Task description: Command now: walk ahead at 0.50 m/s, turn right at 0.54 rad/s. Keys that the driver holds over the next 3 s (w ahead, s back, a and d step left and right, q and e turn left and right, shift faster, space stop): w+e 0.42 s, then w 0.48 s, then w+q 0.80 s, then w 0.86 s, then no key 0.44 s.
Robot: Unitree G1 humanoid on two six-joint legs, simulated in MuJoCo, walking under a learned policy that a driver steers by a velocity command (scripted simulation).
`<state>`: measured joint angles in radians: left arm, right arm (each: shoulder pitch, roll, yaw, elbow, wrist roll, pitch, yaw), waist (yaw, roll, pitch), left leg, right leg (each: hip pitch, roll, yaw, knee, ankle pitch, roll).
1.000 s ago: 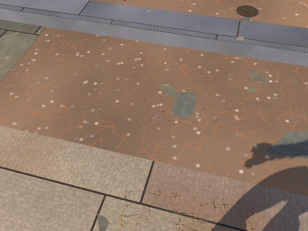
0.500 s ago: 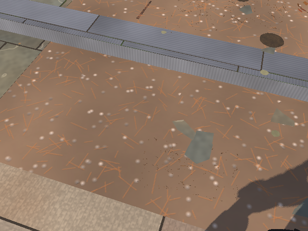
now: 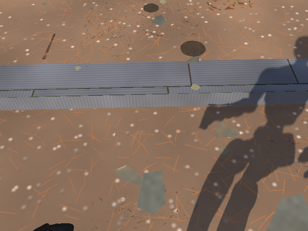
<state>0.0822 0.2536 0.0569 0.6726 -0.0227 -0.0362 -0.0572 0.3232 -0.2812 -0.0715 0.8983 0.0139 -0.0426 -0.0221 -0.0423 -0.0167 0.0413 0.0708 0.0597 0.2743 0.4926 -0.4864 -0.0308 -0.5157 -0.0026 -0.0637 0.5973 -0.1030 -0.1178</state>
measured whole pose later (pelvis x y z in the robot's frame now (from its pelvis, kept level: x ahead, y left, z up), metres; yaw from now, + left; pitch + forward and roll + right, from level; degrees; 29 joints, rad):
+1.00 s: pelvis +0.52 -0.10 +0.02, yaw -20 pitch +1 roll +1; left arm 0.12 0.25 0.02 0.69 0.05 -0.06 -0.02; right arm 0.41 -0.26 -0.04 0.90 -0.01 -0.05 0.02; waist -0.06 0.01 0.02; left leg -0.21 -0.01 -0.01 0.83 -0.43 0.04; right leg -0.37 0.00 -0.06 0.54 -0.19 -0.07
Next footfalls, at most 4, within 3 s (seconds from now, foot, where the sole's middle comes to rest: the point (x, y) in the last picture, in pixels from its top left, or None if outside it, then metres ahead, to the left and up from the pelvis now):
0.48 left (143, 226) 0.47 0.06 -0.75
0.94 right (207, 198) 0.58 -0.22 -0.75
1.44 left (176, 140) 0.88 -0.11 -0.75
2.02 right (196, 71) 1.27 -0.25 -0.65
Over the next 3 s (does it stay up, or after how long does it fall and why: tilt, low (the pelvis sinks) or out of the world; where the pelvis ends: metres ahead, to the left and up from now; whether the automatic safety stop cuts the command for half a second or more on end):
stays up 1.55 -0.15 0.13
